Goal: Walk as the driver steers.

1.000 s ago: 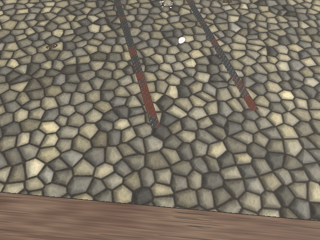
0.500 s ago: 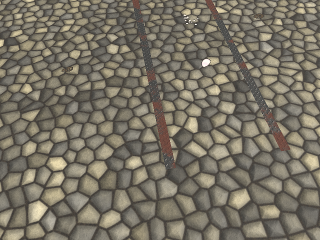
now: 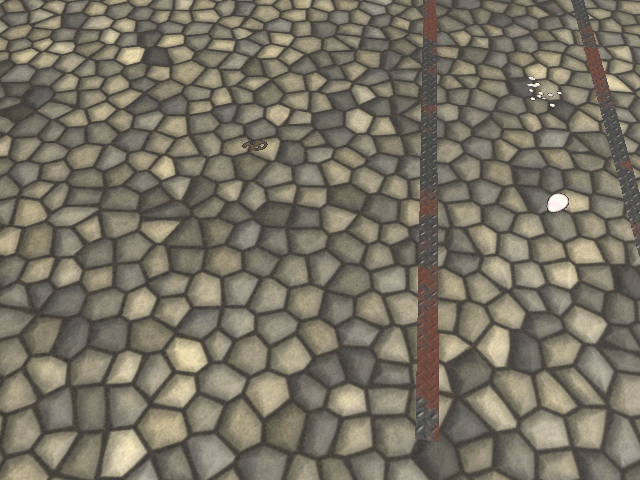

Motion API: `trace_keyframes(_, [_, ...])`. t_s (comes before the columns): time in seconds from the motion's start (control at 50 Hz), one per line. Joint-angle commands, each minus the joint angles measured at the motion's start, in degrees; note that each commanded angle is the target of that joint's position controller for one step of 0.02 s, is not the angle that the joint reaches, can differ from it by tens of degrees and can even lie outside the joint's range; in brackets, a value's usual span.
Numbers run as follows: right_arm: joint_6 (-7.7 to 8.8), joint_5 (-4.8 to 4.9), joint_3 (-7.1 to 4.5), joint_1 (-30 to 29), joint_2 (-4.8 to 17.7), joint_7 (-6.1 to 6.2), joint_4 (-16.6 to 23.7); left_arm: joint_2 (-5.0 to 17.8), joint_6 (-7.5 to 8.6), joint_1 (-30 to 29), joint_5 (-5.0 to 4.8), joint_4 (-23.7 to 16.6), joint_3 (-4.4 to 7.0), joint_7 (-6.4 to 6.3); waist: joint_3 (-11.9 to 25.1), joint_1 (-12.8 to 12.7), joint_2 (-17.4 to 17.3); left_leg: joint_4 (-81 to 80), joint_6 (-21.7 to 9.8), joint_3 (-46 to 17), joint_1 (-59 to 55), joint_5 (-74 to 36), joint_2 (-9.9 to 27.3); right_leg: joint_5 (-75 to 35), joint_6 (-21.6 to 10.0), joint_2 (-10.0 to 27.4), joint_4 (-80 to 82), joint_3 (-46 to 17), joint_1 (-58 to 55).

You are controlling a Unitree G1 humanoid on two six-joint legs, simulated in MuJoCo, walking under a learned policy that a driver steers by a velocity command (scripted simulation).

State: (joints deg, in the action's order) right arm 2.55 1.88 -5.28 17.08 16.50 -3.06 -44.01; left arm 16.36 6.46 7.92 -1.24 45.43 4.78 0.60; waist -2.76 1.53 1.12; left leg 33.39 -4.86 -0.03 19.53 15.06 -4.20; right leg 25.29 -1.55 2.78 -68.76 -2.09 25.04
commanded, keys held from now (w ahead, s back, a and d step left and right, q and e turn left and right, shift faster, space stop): w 0.86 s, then w+e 0.14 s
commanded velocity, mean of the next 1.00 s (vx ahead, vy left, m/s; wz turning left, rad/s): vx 0.50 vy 0.00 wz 0.11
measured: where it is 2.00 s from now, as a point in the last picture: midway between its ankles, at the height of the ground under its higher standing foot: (328, 325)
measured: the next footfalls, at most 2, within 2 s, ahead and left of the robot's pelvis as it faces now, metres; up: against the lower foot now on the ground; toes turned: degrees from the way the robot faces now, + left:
right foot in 0.38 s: +0.40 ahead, -0.15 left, -0.12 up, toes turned +6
left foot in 0.86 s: +0.69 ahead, +0.07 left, -0.12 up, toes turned +5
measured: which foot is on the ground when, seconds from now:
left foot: down 0.00-0.36, up 0.38-0.84, down 0.86-1.00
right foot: up 0.00-0.36, down 0.38-0.88, up 0.90-1.00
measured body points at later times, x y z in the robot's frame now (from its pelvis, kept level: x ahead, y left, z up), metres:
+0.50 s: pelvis +0.32 -0.08 -0.13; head +0.35 -0.08 +0.32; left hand +0.41 +0.18 -0.25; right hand +0.37 -0.33 -0.26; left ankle +0.16 +0.06 -0.65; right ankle +0.36 -0.16 -0.85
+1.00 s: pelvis +0.60 -0.02 -0.12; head +0.63 -0.01 +0.33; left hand +0.61 +0.26 -0.26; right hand +0.79 -0.25 -0.21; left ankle +0.65 +0.07 -0.85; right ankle +0.50 -0.16 -0.76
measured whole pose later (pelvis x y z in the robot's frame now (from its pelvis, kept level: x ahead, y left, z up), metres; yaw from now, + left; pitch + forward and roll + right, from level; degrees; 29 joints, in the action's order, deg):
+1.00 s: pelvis +0.60 -0.02 -0.12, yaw +3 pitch +2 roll +0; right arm 5.1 -0.2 -3.1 7.5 13.3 -0.9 -41.9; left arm 15.7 3.4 18.7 -1.6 52.6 3.0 0.2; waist -0.7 -1.5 1.6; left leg 26.2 -3.7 3.6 19.7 8.9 -2.6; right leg 22.4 -2.3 0.8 -65.6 -3.2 22.7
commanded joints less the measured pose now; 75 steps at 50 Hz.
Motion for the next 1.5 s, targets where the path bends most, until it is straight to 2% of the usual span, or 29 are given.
trace_keyframes(0.02, [1.39, -1.12, -1.27, -1.6, 7.0, 1.16, 5.4, 5.2, -0.03, 1.1, 1.05, -3.6, 1.24, 0.34, 6.3, -2.7, 0.0, -14.9, -13.4, -20.9, -9.6, -19.0, 15.3, -5.2, 1.0, 2.7, 8.4, -1.4, 8.9])
trace_keyframes(0.1, [2.3, -0.97, -1.21, 4.9, 7.9, 5.01, 2.5, 3.2, 0.11, -8.7, 2.08, -6.8, 0.24, 2.07, 3.0, 0.8, -5.2, -13.8, -9.4, -13.7, -5.8, -8.7, 10.5, -34.0, 1.0, 1.4, 28.8, -1.8, 10.4])
trace_keyframes(0.16, [1.87, -1.41, -1.05, 5.7, 7.4, 5.72, 2.0, 2.1, 0.36, -9.1, 2.4, -6.5, -0.51, 4.0, 3.0, 1.7, -3.9, -9.5, -7.3, -11.1, 3.4, 0.2, 8.9, -51.1, -0.9, -1.4, 35.5, 0.0, 0.7])
trace_keyframes(0.34, [-0.25, -0.4, -1.02, 11.0, 5.2, 6.79, 0.0, 3.2, 0.27, -9.0, 0.93, -6.6, -0.85, 3.59, -0.7, 3.4, -4.2, 13.7, -4.8, -17.8, -11.5, -6.4, 11.7, -41.6, -0.9, 3.2, 49.8, -2.5, 5.6])
trace_keyframes(0.38, [0.04, -0.57, -0.24, 10.0, 3.7, 5.11, -0.2, 5.6, 0.53, 10.3, 2.17, 0.0, 0.92, 3.28, 8.1, -5.1, -1.0, 35.9, -2.1, -11.2, -0.9, -11.2, 6.0, -43.2, -2.8, 1.5, 46.4, 1.9, -22.0])
trace_keyframes(0.4, [1.32, -0.33, 0.95, 15.6, -1.4, 3.92, -1.0, 8.1, 0.68, 19.4, 2.88, 2.3, 1.11, 3.67, 17.1, -6.0, 8.9, 60.6, 1.6, -9.7, 21.1, 26.9, -0.4, -59.8, -8.2, 10.5, 29.4, -7.3, -47.2])
trace_keyframes(0.42, [2.59, 0.52, 2.06, 21.7, -0.8, 3.87, -1.6, 10.1, -0.14, 23.4, 1.13, 3.8, 1.65, 3.67, 23.0, -5.5, 15.6, 75.7, 4.1, -11.6, 32.0, 32.1, -0.9, -61.9, -12.7, 17.2, 27.4, -20.8, -54.7])
trace_keyframes(0.44, [3.81, 2.05, 2.13, 19.6, 2.0, 4.18, 1.5, 14.2, -1.18, 25.1, -0.78, 5.1, 3.13, 3.38, 27.3, -6.7, 17.6, 77.6, 4.7, -11.4, 39.3, 25.7, 0.2, -32.5, -19.1, 22.9, 38.9, -35.8, -55.8])
trace_keyframes(0.46, [3.92, 3.01, 1.64, 9.4, 4.6, 4.94, 3.6, 10.7, -1.97, 18.9, 0.13, 3.4, 2.14, 2.13, 19.8, -6.5, 6.2, 70.6, 4.3, -6.7, 44.3, 16.3, 4.6, -9.3, -18.6, 21.6, 48.2, -38.1, -48.6])
trace_keyframes(0.48, [3.45, 1.85, 1.23, 1.9, 6.7, 5.91, 5.2, 7.1, -1.91, 12.2, 1.55, 1.3, 0.52, 1.35, 12.3, -5.8, -0.6, 67.9, 4.3, -4.8, 42.6, 10.0, 6.6, -7.1, -17.7, 21.3, 51.6, -37.0, -36.9])
trace_keyframes(0.56, [1.83, -1.92, 0.93, -1.3, 2.5, 5.44, 5.3, 3.3, 0.34, 4.6, 2.31, 2.0, -1.46, 0.64, 0.3, 0.7, 4.3, 34.0, 5.1, -5.6, 23.1, -3.7, 11.6, -28.8, -11.1, 8.0, 55.9, -13.2, -6.0])
trace_keyframes(0.64, [2.46, -1.89, 2.37, -7.8, -2.2, 3.77, 6.4, 5.8, -0.68, 10.1, 0.6, 4.0, -0.54, -1.0, 4.0, -2.1, 3.8, 9.2, 6.0, -1.6, 14.8, -16.0, 8.7, -43.6, -10.1, 6.3, 57.2, -5.4, -11.4])
trace_keyframes(0.76, [2.9, -1.13, 2.11, -20.5, -1.2, 1.5, 9.6, 6.0, -2.73, 18.1, -0.11, 7.5, -0.27, -1.22, 0.7, -6.4, 1.5, -3.8, 2.9, -0.5, 18.4, -18.6, 6.0, -38.2, -8.9, 9.6, 55.8, -6.2, -26.2])
trace_keyframes(0.84, [3.23, -1.51, 0.52, -13.8, 2.5, 1.01, 8.3, 7.8, -3.76, 15.4, 0.13, 7.1, 0.29, -1.28, 6.0, -0.5, 3.5, -7.1, -0.9, 2.3, 3.1, -12.1, 2.5, -58.5, -6.9, 9.1, 44.5, -4.1, -28.2])
trace_keyframes(0.86, [3.21, -1.91, -0.79, -4.3, 5.4, 1.34, 5.5, 7.3, -3.74, 13.5, 0.44, 6.0, -0.08, -1.16, 11.9, 3.9, 3.0, -5.7, -3.3, 0.2, -12.1, -15.3, 4.3, -58.7, -5.4, 6.6, 34.5, -2.5, -21.9])
trace_keyframes(0.88, [2.97, -2.73, -1.99, 6.7, 10.2, 2.11, 3.6, 5.6, -3.4, 12.6, 1.64, 4.1, -0.9, -1.23, 20.1, 7.6, -3.9, -4.2, -7.4, -13.7, -30.6, -19.1, 15.9, -37.7, -3.4, 1.5, 16.4, -0.4, -8.4])
trace_keyframes(0.9, [2.92, -1.99, -1.97, 6.8, 11.5, 1.87, 2.8, -0.3, -2.31, 21.1, 1.11, 4.8, -2.69, -0.41, 26.5, 3.2, -17.3, -8.9, -16.0, -37.5, -45.4, -11.6, 28.2, 7.5, -1.3, -6.5, -1.2, -2.8, 11.1])
trace_keyframes(0.92, [2.53, -1.39, -0.92, 6.0, 6.3, 2.31, 3.3, 6.4, -1.63, 17.1, -0.21, 5.3, -1.01, -0.11, 21.8, 5.5, -10.0, -12.1, -13.6, -36.4, -41.6, -3.1, 26.3, 7.6, -1.5, -3.4, -5.8, -7.2, 17.2])
trace_keyframes(0.94, [2.51, -1.32, -0.32, 1.4, 5.0, 2.76, 3.6, 8.1, -1.38, 11.5, -1.3, 3.4, -0.3, 0.0, 12.7, 4.6, -7.6, -14.5, -10.9, -27.4, -32.5, -4.6, 24.4, 1.8, -1.3, -1.0, -5.0, -5.6, 19.3])
trace_keyframes(0.98, [3.0, -2.2, 0.4, -4.6, 2.7, 2.46, 3.6, 6.3, -1.93, 8.2, -0.45, 2.9, -0.09, -0.66, 5.5, 0.9, -3.0, -19.3, -8.4, -18.0, -18.4, -10.1, 20.1, -5.4, -0.5, 2.6, 0.8, -4.3, 15.3])
trace_keyframes(1.08, [4.59, -2.99, 0.03, -6.6, 3.3, 2.45, 0.8, 2.8, -4.49, 8.5, -0.3, 2.1, 0.04, -1.32, 2.0, -2.7, -4.5, -25.4, -7.4, -5.7, -8.9, -21.0, 18.2, -13.8, 1.8, 4.5, 7.3, -4.8, 12.4])
trace_keyframes(1.26, [1.58, -1.32, -0.8, -4.4, 7.5, 5.28, -2.3, 2.0, -4.6, -2.8, 1.1, -4.9, -0.51, 1.64, 3.4, 0.1, -5.2, -17.0, -3.5, 8.1, -15.9, -38.3, 17.6, -27.8, 1.1, 0.6, 32.5, 2.4, 6.4])
trace_keyframes(1.34, [-0.19, 0.04, -1.45, -6.9, 8.7, 6.12, -1.4, 7.2, -4.62, 7.1, 1.37, -4.1, 1.95, 2.42, 8.1, -5.9, -4.6, 2.6, 0.5, 9.4, -18.0, -45.5, 16.4, -22.8, -3.6, -4.5, 40.6, 5.7, -6.2])
trace_keyframes(1.36, [-0.05, -1.27, -1.02, -4.1, 7.8, 5.89, -1.0, 12.0, -4.56, 11.4, 1.32, -3.6, 3.55, 1.34, 11.9, -7.2, 2.4, 16.8, 4.4, 10.5, -9.8, -31.9, 11.9, -45.4, -6.7, -0.6, 42.7, -1.8, -18.4])
trace_keyframes(1.38, [0.48, -4.68, 0.88, 1.2, 2.0, 4.93, 0.7, 17.0, -5.0, 10.7, 1.64, -4.6, 4.02, 0.09, 17.4, -1.8, 16.1, 37.5, 8.8, 9.4, 11.1, 21.8, 2.2, -75.0, -16.9, 14.0, 37.0, -22.2, -36.0])
trace_keyframes(1.4, [1.19, -3.16, 1.37, 2.8, 3.7, 3.82, 0.5, 15.0, -4.74, 11.1, 2.21, -6.6, 3.12, 0.43, 29.6, -3.9, 11.1, 48.3, 9.1, -4.4, 15.7, 27.7, -0.1, -66.3, -24.8, 19.9, 41.2, -35.3, -41.2])
trace_keyframes(1.42, [1.1, -0.97, 0.66, -2.5, 6.6, 3.51, 1.4, 12.2, -4.81, 7.8, 1.98, -8.1, 2.71, 0.66, 25.6, -5.5, 5.2, 48.5, 8.1, -6.6, 19.1, 22.3, 2.4, -54.7, -22.5, 16.6, 43.9, -30.1, -37.0])
trace_keyframes(1.46, [-0.21, -1.93, 0.46, -7.6, 6.5, 5.02, 1.9, 8.1, -5.37, 1.9, 0.3, -8.8, 1.62, -0.01, 14.1, -3.4, -1.2, 40.4, 7.8, -5.8, 20.0, 13.8, 6.0, -39.1, -16.4, 11.2, 47.3, -22.4, -23.3])
trace_keyframes(1.5, [-1.63, -2.32, 0.09, -7.5, 6.8, 5.59, 2.5, 7.7, -6.11, 0.1, 1.05, -9.5, 1.34, -0.62, 10.7, -0.8, 1.7, 33.8, 7.7, -5.4, 13.4, 10.9, 5.9, -33.4, -14.5, 8.1, 50.1, -20.2, -12.9])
